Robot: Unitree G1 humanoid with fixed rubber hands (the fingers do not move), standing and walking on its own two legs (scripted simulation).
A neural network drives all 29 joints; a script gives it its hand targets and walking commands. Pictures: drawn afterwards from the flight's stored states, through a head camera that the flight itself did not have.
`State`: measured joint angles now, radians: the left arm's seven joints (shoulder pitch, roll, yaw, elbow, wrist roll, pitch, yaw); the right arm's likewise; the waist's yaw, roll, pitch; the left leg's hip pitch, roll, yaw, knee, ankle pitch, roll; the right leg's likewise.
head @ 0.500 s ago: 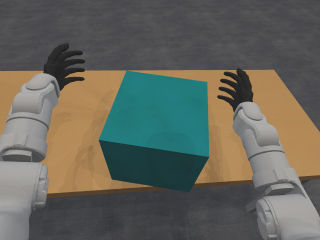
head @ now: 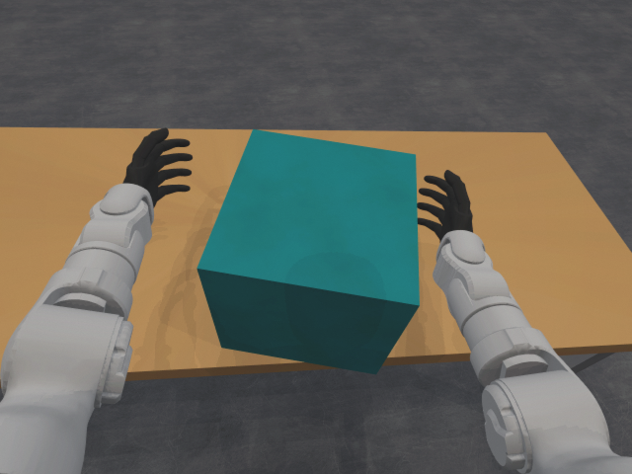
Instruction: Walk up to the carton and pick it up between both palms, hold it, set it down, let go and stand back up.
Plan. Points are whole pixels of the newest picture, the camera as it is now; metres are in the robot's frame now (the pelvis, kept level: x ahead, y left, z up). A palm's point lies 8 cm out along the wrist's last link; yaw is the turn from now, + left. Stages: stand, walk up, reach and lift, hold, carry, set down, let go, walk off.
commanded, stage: reach and lift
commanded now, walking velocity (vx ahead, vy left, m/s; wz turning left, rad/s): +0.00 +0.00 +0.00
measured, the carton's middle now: (315, 254) +0.42 -0.05 +0.00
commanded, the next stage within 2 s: none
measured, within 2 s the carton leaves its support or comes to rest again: neither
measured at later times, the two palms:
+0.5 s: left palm (161, 213) +0.47 +0.17 +0.06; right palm (439, 251) +0.38 -0.22 +0.04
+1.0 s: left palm (195, 216) +0.47 +0.12 +0.05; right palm (436, 249) +0.38 -0.21 +0.04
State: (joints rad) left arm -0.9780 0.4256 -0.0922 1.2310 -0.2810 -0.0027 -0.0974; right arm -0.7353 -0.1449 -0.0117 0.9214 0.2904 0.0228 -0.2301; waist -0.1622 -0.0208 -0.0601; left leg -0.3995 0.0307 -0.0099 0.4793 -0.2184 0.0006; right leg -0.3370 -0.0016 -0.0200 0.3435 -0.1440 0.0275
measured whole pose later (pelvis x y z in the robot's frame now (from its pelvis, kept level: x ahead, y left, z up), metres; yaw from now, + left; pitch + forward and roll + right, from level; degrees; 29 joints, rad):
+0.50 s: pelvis -0.01 +0.00 -0.02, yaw -1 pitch +18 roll -3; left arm -1.09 0.37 -0.14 1.55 -0.30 -0.28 -0.06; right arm -0.83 -0.12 0.01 1.20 0.31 -0.24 -0.22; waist -0.17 0.00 -0.19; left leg -0.73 0.04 -0.02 0.68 -0.27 0.00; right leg -0.67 0.00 -0.03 0.56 -0.20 0.03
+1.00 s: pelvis -0.02 +0.00 -0.03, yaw -2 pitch +20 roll -3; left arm -1.11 0.29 -0.08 1.51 -0.22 -0.26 -0.02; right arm -0.87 -0.08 -0.06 1.19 0.27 -0.22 -0.24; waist -0.17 -0.02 -0.20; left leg -0.77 0.04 0.00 0.69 -0.27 0.01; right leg -0.73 0.00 -0.01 0.58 -0.20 0.03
